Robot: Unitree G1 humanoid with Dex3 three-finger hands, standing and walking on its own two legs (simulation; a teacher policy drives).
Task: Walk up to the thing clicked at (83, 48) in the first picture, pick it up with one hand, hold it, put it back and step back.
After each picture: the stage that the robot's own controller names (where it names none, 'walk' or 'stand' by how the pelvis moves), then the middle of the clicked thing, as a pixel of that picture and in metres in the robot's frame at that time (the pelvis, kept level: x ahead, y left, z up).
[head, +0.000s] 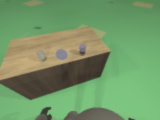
stand; (82, 50) +0.69 +0.11 -0.09
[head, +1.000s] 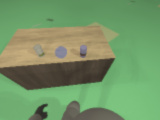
walk; (83, 51) +0.61 +0.12 -0.07
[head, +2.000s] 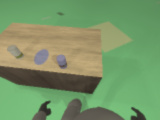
stand; (62, 62) +0.42 +0.26 -0.05
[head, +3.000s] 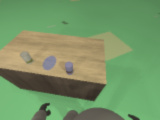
stand; (69, 68) +0.43 +0.19 -0.09
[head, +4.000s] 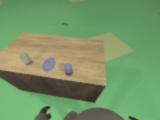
stand; (68, 70) +0.41 +0.20 -0.09
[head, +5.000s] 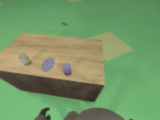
stand; (67, 70) +0.41 +0.21 -0.09
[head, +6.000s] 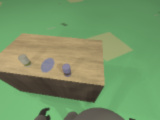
stand; (67, 70) +0.41 +0.21 -0.09
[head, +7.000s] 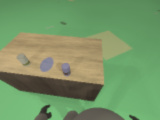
rise first; (66, 69) +0.41 +0.22 -0.09
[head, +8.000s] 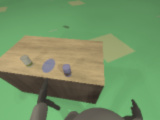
rise first; (67, 70) +0.41 +0.23 -0.09
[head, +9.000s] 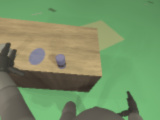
go down; (61, 61) +0.43 +0.21 -0.04
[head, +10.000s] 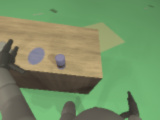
go down; (60, 62) +0.42 +0.21 -0.03
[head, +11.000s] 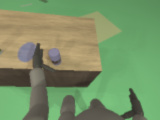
close in; (55, 57) +0.43 +0.23 +0.00
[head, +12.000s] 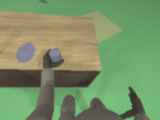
close; (56, 57) +0.42 +0.21 +0.01
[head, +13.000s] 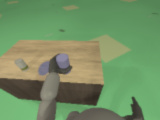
lift; (64, 64) +0.32 +0.17 +0.16
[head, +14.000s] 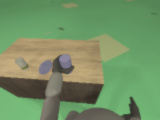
hold; (66, 64) +0.33 +0.17 +0.13
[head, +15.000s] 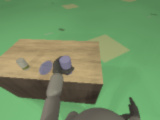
hold; (66, 65) +0.33 +0.17 +0.12
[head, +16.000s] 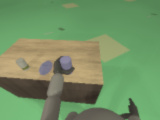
hold; (67, 65) +0.34 +0.17 +0.11
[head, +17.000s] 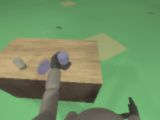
crouch; (64, 61) +0.37 +0.19 +0.11
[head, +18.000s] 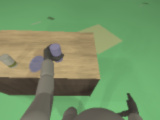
lower; (56, 53) +0.44 +0.22 +0.08
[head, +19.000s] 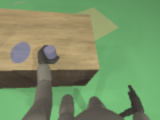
lower; (51, 55) +0.44 +0.23 +0.02
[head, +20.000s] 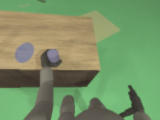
lower; (54, 58) +0.42 +0.22 +0.01
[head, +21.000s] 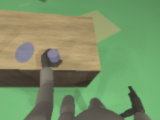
lower; (54, 58) +0.42 +0.22 +0.01
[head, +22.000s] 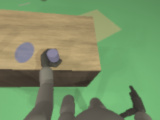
lower; (54, 58) +0.42 +0.22 +0.01
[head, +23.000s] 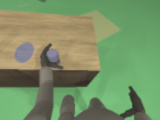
withdraw; (54, 58) +0.42 +0.22 +0.01
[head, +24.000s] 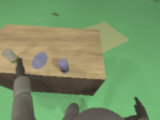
sink last; (64, 66) +0.39 +0.21 -0.03
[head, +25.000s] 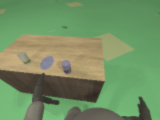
stand; (66, 67) +0.43 +0.23 -0.03
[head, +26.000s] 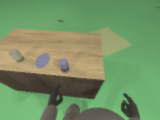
stand; (64, 66) +0.41 +0.22 -0.02
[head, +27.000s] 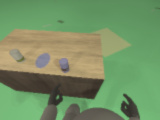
stand; (64, 65) +0.41 +0.22 -0.02
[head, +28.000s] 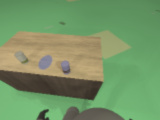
stand; (66, 67) +0.41 +0.22 -0.06
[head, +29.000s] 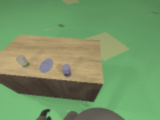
stand; (66, 71) +0.41 +0.21 -0.09
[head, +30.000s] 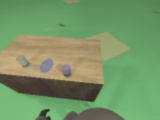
stand; (67, 71) +0.41 +0.21 -0.09
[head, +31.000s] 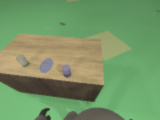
stand; (66, 71) +0.40 +0.21 -0.09
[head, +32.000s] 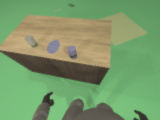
walk; (72, 52) +0.51 +0.19 -0.07
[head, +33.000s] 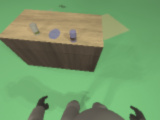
walk; (73, 36) +0.74 +0.22 -0.07
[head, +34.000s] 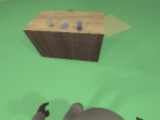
stand; (79, 26) +1.03 +0.22 -0.07
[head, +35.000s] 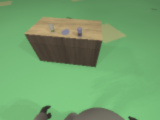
stand; (79, 32) +1.05 +0.19 -0.09
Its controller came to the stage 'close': yes
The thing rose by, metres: 0.21
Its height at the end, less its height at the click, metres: +0.00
